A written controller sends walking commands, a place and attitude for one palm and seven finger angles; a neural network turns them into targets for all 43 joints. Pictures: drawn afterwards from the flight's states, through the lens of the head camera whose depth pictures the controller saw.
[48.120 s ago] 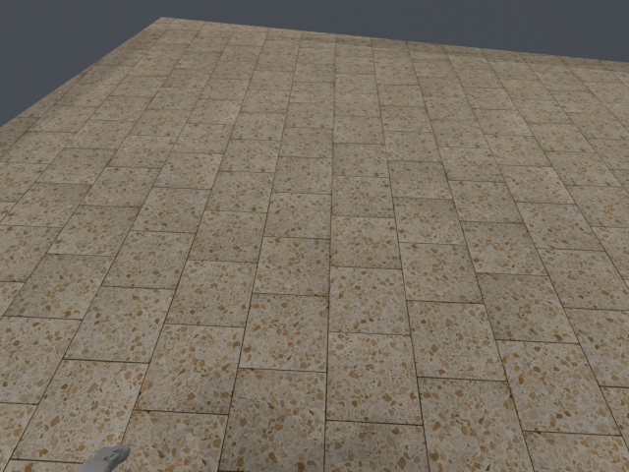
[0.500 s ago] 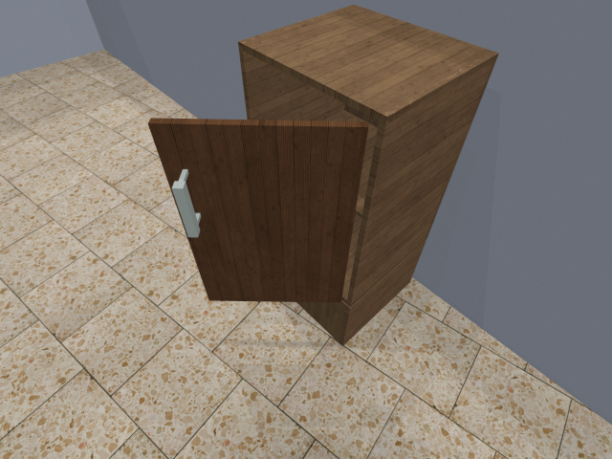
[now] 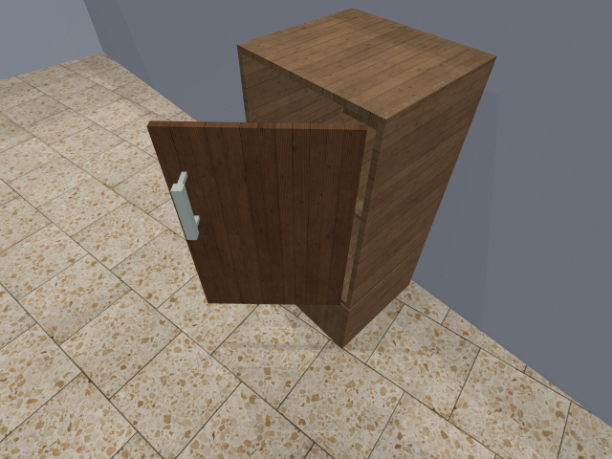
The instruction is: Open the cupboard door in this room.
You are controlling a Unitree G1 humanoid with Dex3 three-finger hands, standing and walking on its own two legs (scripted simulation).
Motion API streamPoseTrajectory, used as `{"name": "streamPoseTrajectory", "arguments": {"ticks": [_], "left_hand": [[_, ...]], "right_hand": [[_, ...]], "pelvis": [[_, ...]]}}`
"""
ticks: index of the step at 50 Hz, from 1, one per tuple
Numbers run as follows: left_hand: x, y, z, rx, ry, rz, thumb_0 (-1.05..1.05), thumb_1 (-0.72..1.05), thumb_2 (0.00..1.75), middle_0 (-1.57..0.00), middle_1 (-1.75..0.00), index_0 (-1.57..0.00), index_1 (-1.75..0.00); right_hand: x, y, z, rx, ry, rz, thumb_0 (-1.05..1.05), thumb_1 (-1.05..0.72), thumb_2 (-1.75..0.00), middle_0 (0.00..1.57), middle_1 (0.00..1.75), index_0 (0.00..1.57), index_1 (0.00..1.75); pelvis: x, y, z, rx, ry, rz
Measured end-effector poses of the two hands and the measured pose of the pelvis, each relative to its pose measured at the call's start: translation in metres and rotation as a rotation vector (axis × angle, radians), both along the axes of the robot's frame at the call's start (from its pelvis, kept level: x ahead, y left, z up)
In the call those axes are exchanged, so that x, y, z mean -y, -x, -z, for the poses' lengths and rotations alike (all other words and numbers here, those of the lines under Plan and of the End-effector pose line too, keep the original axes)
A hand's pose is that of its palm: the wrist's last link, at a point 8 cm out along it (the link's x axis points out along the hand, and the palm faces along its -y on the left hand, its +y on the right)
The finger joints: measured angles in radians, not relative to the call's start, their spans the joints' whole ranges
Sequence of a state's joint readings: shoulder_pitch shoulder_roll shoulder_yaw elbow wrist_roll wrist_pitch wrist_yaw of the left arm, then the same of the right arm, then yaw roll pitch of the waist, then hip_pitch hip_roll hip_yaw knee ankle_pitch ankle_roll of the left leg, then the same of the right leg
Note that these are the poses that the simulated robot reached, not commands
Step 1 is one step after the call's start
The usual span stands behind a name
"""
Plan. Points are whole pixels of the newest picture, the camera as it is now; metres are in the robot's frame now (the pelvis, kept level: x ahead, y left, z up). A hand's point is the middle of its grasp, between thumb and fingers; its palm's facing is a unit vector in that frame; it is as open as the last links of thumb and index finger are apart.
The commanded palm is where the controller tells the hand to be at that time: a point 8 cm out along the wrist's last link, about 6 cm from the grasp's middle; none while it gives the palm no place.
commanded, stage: shuffle to correct the standing spot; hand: left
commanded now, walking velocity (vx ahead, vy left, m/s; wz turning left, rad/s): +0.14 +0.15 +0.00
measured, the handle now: (188, 206) +0.58 +0.28 -0.05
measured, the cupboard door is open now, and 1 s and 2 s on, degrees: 46 46 46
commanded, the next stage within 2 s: come to a stop and stand still in 0.16 s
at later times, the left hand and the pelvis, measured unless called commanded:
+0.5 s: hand out of the picture +0.08 +0.22 -0.18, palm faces +0.01 -0.98 -0.20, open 7.3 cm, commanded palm none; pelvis +0.06 +0.04 -0.01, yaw -2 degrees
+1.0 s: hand out of the picture +0.10 +0.18 -0.17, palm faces +0.01 -0.98 -0.21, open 7.2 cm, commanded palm none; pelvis +0.03 +0.01 +0.00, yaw -2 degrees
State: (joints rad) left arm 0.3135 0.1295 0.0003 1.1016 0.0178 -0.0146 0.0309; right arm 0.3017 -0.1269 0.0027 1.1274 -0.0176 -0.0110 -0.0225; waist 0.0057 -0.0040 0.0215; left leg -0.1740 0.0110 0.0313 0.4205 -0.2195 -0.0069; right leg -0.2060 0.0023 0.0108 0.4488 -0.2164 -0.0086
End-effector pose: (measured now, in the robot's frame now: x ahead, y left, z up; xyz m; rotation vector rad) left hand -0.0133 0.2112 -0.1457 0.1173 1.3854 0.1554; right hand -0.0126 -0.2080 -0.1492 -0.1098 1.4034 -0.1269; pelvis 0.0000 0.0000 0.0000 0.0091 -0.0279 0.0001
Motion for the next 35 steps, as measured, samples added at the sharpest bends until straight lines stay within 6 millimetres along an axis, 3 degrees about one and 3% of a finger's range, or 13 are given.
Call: {"name": "streamPoseTrajectory", "arguments": {"ticks": [7,14,17,26,31,35], "left_hand": [[-0.007,0.003,0.005,-0.008,0.014,-0.046,0.01,0.91,0.90,-0.20,-0.30,-0.20,-0.30],[-0.033,-0.003,0.015,-0.061,0.033,-0.055,0.01,0.91,0.90,-0.20,-0.30,-0.20,-0.30],[-0.043,-0.020,0.011,-0.077,0.021,-0.009,0.01,0.91,0.90,-0.20,-0.30,-0.20,-0.29],[-0.056,-0.100,0.007,0.038,-0.037,0.041,0.02,0.93,0.90,-0.20,-0.30,-0.19,-0.29],[-0.050,-0.128,0.001,0.084,-0.049,0.074,0.01,0.93,0.90,-0.20,-0.30,-0.19,-0.29],[-0.041,-0.140,0.000,0.124,-0.051,0.082,0.01,0.92,0.90,-0.20,-0.30,-0.19,-0.29]], "right_hand": [[0.000,0.004,0.001,-0.044,0.019,-0.012,0.01,-0.91,-0.90,0.20,0.30,0.20,0.30],[-0.014,-0.006,-0.007,-0.042,0.067,0.005,0.01,-0.91,-0.90,0.19,0.30,0.20,0.30],[-0.026,-0.008,-0.008,-0.035,0.068,0.037,0.01,-0.91,-0.90,0.19,0.30,0.20,0.30],[-0.058,-0.016,0.001,-0.097,-0.008,0.075,0.01,-0.91,-0.90,0.20,0.30,0.20,0.30],[-0.056,-0.039,0.009,-0.050,-0.023,0.099,0.01,-0.91,-0.90,0.20,0.30,0.20,0.30],[-0.040,-0.048,0.013,-0.026,-0.001,0.093,0.02,-0.92,-0.90,0.20,0.30,0.20,0.30]], "pelvis": [[-0.009,-0.010,0.004,-0.009,0.015,-0.009],[-0.034,-0.031,0.008,-0.018,0.005,0.010],[-0.041,-0.041,0.006,-0.025,0.004,0.033],[-0.039,-0.061,0.007,-0.014,-0.014,0.032],[-0.035,-0.062,0.008,-0.019,-0.007,0.040],[-0.030,-0.057,0.010,-0.015,-0.016,0.044]]}}
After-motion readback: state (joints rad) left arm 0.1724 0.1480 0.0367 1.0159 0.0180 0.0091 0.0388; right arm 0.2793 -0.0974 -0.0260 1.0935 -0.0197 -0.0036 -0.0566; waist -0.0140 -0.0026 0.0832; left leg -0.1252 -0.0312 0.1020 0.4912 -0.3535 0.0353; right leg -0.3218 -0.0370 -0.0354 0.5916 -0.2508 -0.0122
